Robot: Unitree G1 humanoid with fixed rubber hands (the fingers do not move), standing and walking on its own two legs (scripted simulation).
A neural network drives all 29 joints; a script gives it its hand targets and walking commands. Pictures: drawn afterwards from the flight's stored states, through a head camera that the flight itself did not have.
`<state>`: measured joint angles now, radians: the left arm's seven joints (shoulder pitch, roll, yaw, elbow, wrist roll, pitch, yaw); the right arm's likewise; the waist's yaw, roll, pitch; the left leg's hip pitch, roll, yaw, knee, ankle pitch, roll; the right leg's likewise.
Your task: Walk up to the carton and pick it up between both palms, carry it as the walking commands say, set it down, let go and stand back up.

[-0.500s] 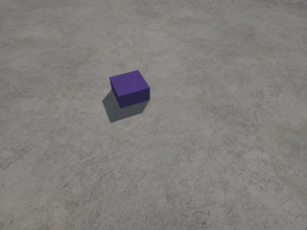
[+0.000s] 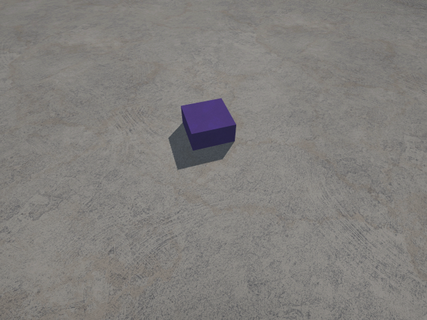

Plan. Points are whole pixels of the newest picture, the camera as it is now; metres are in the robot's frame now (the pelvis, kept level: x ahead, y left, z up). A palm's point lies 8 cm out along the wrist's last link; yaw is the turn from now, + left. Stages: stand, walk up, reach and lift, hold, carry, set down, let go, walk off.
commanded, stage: walk up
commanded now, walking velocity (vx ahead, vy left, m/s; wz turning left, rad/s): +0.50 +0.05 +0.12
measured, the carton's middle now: (207, 123) +1.41 +0.13 -0.71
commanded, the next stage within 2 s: none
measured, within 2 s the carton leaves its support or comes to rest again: neither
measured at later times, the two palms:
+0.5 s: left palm (141, 223) +0.37 +0.22 -0.14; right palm out of the picture +0.10 -0.22 -0.14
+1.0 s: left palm (121, 237) +0.34 +0.27 -0.16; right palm (290, 163) +0.59 -0.19 -0.14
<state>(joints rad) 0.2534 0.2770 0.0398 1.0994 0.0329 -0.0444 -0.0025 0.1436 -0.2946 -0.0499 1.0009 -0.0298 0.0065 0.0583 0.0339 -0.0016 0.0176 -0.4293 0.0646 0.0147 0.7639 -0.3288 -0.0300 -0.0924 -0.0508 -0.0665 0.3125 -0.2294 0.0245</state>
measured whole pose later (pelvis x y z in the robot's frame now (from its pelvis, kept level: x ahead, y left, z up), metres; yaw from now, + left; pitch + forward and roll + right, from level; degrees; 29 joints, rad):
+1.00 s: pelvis +0.45 +0.03 -0.03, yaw +0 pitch +0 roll -1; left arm 0.46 0.22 0.05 1.15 0.03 -0.04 0.00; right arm 0.09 -0.18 -0.05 0.96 -0.03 -0.05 0.04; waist 0.07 -0.03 0.05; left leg -0.43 0.10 0.11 0.58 -0.15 -0.01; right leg -0.13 -0.14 -0.11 0.62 -0.45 0.04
